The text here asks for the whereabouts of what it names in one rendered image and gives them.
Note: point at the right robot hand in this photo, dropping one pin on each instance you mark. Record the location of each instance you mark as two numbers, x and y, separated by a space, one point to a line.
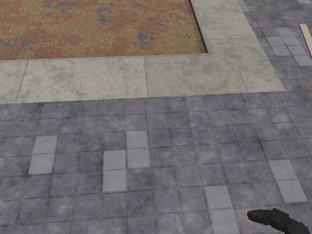
278 220

